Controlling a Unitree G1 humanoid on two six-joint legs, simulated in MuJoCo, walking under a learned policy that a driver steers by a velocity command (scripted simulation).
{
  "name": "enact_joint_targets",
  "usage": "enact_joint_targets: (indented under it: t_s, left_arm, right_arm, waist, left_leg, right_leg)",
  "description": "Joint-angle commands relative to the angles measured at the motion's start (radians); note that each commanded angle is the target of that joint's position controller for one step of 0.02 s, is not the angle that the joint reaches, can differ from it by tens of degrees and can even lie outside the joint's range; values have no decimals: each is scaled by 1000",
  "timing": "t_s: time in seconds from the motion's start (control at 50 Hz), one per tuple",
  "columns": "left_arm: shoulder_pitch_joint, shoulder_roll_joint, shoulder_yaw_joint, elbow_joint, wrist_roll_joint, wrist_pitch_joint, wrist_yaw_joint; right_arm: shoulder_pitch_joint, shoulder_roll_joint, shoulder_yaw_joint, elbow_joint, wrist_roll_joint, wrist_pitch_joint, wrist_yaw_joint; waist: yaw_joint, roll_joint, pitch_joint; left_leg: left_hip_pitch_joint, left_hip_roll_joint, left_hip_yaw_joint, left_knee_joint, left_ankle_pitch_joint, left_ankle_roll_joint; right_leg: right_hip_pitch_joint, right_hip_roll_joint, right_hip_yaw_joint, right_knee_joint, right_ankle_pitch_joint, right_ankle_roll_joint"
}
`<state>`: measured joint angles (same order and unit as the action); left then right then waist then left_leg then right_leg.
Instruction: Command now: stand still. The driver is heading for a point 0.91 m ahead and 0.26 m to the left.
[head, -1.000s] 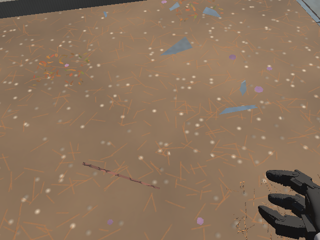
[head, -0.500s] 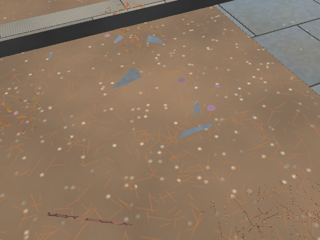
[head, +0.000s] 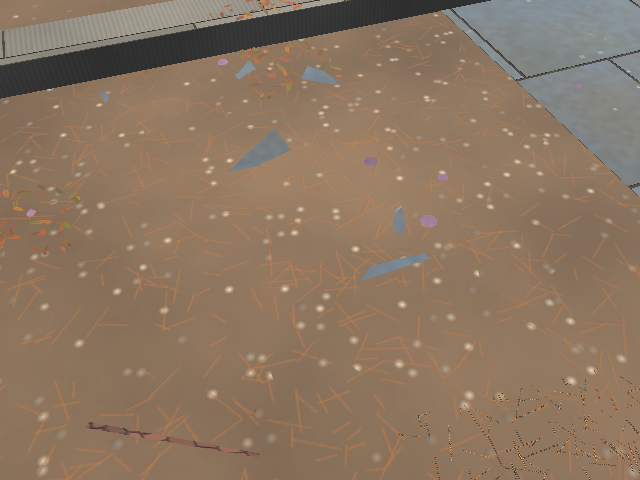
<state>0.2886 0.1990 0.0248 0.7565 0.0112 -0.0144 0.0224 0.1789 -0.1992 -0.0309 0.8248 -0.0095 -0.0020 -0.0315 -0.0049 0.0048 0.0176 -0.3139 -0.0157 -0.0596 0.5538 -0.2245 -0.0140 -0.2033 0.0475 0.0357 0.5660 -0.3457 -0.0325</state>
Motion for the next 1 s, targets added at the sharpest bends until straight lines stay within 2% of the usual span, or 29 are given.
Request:
enact_joint_targets:
  t_s: [0.02,0.44,0.46,0.48,0.5,0.52,0.54,0.56,0.58,0.62,0.66,0.72,0.76,0.78,0.8,0.82,0.84,0.86,0.88,0.9,0.92,0.94,0.96,1.0]
  left_arm:
    - [27,89,24,-45,-1,-13,6]
    - [70,80,28,92,-5,-21,11]
    - [112,87,33,117,-8,-18,12]
    - [137,146,52,121,-21,-14,14]
    - [187,193,65,121,-32,-21,16]
    - [164,243,80,116,-38,-37,19]
    - [136,219,73,108,-29,-58,21]
    - [121,184,64,107,-24,-73,18]
    - [113,166,60,103,-26,-81,12]
    - [116,160,60,99,-39,-79,3]
    - [122,182,65,98,-41,-74,0]
    - [122,222,76,95,-51,-76,-7]
    - [94,214,71,86,-47,-75,-12]
    - [70,190,60,74,-35,-76,-16]
    - [25,137,41,48,-16,-79,-22]
    - [38,12,7,-20,-21,-106,-24]
    - [13,79,19,-31,-70,-123,-19]
    - [-48,126,25,-58,-88,-132,-23]
    - [-67,127,21,-59,-69,-131,-25]
    - [-67,118,21,-59,-45,-126,-26]
    - [-55,107,22,-62,-36,-114,-32]
    - [-38,98,20,-55,-38,-98,-39]
    - [-32,95,19,-51,-38,-85,-40]
    - [-82,108,21,-66,-29,-74,-33]
  right_arm:
    - [-13,-100,-25,-37,1,-8,-6]
    - [-6,-100,-31,149,6,3,-20]
    - [28,-88,-29,172,9,5,-20]
    - [18,-108,-37,170,23,2,-18]
    - [-68,-123,-39,131,36,-15,-10]
    - [-160,-112,-32,78,55,-41,3]
    - [-193,-136,-39,62,59,-64,11]
    - [-172,-140,-44,67,55,-81,20]
    - [-145,-128,-44,76,51,-95,30]
    - [-145,-108,-39,84,40,-114,44]
    - [-162,-79,-28,81,37,-119,51]
    - [-143,-93,-20,74,47,-113,56]
    - [-28,-130,-32,102,53,-110,51]
    - [111,-171,-53,140,58,-110,44]
    - [329,-256,-86,191,56,-114,36]
    - [442,-373,-100,193,28,-118,41]
    - [352,-259,-66,173,12,-136,55]
    - [263,-206,-46,150,13,-144,61]
    - [210,-169,-30,136,10,-144,68]
    - [170,-153,-22,128,6,-136,73]
    - [141,-130,-11,125,-5,-130,75]
    - [135,-120,-5,125,-5,-127,74]
    - [146,-128,-5,129,0,-127,71]
    - [174,-144,-4,137,6,-132,61]
  waist:
    - [-3,-5,-29]
    - [-7,-6,8]
    - [2,-27,-32]
    - [25,-80,9]
    - [68,-142,82]
    - [82,-221,173]
    - [76,-164,210]
    - [56,-113,191]
    - [47,-88,145]
    - [54,-86,79]
    - [55,-125,61]
    - [33,-140,87]
    - [-40,-118,71]
    - [-113,-102,11]
    - [-218,25,-100]
    - [-187,357,-201]
    - [-160,241,-160]
    - [-123,172,-51]
    - [-96,102,-34]
    - [-58,71,-9]
    - [-20,85,17]
    - [2,103,35]
    - [12,94,50]
    - [9,54,93]
  left_leg:
    - [129,48,-57,-52,169,38]
    - [147,40,-46,-97,149,27]
    - [144,2,-1,-66,-51,30]
    - [35,-43,49,21,-301,35]
    - [-150,-42,74,125,-347,39]
    - [-300,18,58,261,-232,53]
    - [-426,78,0,346,-209,65]
    - [-515,107,-17,384,-165,72]
    - [-539,127,-15,378,-126,76]
    - [-411,115,39,233,-47,58]
    - [-242,74,99,123,1,28]
    - [-74,55,139,35,27,19]
    - [86,33,158,8,15,39]
    - [260,13,163,5,-4,60]
    - [513,120,0,-40,-120,108]
    - [685,378,-559,-234,-521,251]
    - [614,424,-789,-368,-710,282]
    - [541,420,-668,-353,-628,250]
    - [465,374,-537,-340,-498,230]
    - [367,330,-435,-349,-408,216]
    - [269,286,-357,-367,-362,200]
    - [214,260,-303,-391,-329,195]
    - [189,248,-263,-417,-287,201]
    - [165,234,-196,-457,-167,211]
  right_leg:
    - [-112,-67,71,-127,157,-21]
    - [-80,-67,61,-193,161,-22]
    - [-55,-62,66,-226,-73,-37]
    - [-46,-102,149,-276,-381,-86]
    - [-6,-226,334,-398,-609,-161]
    - [11,-386,541,-512,-640,-243]
    - [66,-426,591,-530,-520,-269]
    - [159,-419,551,-507,-403,-252]
    - [222,-391,483,-482,-312,-223]
    - [208,-308,312,-466,-158,-166]
    - [100,-253,205,-460,-106,-152]
    - [-28,-271,179,-448,-138,-167]
    - [-101,-265,145,-360,-84,-153]
    - [-166,-234,103,-210,75,-133]
    - [-320,-152,8,176,208,-82]
    - [-611,-8,-9,604,-129,-24]
    - [-749,-20,119,785,-105,-51]
    - [-849,-90,107,832,-22,-89]
    - [-817,-141,78,811,62,-97]
    - [-771,-179,73,752,130,-89]
    - [-715,-204,69,715,175,-79]
    - [-692,-213,58,700,200,-67]
    - [-700,-214,46,687,229,-51]
    - [-748,-211,31,612,317,-20]
